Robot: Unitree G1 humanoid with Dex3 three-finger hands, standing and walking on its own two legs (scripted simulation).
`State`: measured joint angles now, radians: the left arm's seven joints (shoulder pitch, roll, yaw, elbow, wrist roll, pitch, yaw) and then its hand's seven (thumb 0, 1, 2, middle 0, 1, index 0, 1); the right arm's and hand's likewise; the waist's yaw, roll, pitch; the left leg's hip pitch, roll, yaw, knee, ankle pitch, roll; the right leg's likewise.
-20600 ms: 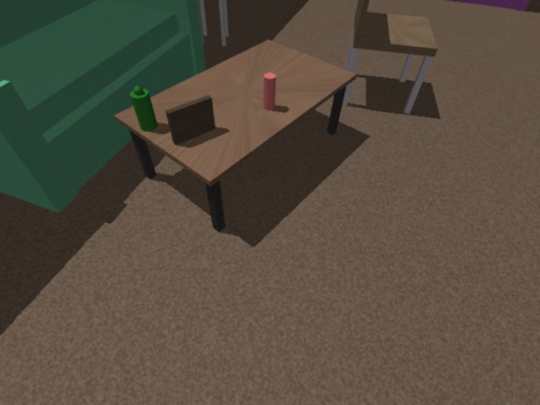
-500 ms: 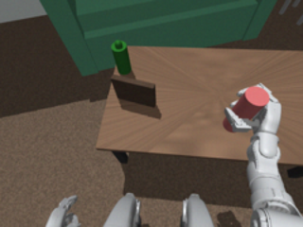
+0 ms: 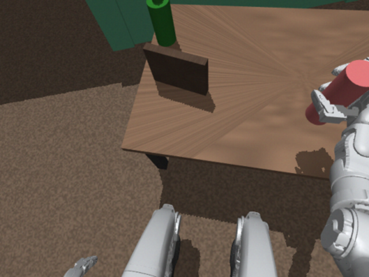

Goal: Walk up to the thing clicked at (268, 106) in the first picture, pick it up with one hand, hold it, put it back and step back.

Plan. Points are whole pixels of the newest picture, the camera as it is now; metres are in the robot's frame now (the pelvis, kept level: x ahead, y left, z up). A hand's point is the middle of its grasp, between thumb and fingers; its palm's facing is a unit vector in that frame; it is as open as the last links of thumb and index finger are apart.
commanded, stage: crouch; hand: right
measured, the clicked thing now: (336, 97) +0.49 -0.24 +0.01
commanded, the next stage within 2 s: lower in 0.42 s
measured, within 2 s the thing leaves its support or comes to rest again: rests again in 1.36 s
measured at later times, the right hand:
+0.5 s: hand (326, 96) +0.51 -0.24 -0.03, palm faces +0.27 +0.96 -0.02, open 7.9 cm
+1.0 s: hand (314, 108) +0.52 -0.25 -0.10, palm faces +0.26 +0.97 -0.02, open 7.9 cm
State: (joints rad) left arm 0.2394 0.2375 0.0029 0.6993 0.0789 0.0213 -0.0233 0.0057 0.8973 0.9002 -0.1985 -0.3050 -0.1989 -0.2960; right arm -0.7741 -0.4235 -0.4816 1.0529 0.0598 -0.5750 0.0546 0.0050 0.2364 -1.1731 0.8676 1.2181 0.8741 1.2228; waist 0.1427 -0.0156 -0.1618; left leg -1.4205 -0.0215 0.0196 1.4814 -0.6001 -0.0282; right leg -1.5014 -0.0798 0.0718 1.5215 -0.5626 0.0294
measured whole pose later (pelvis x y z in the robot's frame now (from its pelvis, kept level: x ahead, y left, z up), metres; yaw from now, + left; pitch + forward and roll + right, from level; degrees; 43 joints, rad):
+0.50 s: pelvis -0.01 +0.00 -0.05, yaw +1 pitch +35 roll +5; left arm 0.21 0.25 -0.02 0.68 0.08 0.03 -0.02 0.00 0.90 0.89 -0.19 -0.30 -0.20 -0.29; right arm -0.90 -0.51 -0.50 1.09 0.04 -0.50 0.07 0.00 0.24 -1.17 0.87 1.22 0.87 1.22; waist 0.16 -0.02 -0.17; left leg -1.63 -0.03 0.03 1.66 -0.64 -0.03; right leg -1.71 -0.08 0.09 1.70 -0.60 0.03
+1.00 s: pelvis -0.02 +0.00 -0.11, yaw +2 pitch +37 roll +6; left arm 0.18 0.27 -0.02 0.67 0.09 0.06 -0.04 0.00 0.89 0.90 -0.20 -0.30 -0.20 -0.30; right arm -0.94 -0.56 -0.54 1.08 0.03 -0.48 0.11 0.00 0.24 -1.18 0.86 1.22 0.87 1.23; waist 0.16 -0.01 -0.15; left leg -1.83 -0.04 0.03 1.88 -0.70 -0.04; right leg -1.92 -0.08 0.11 1.92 -0.65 0.03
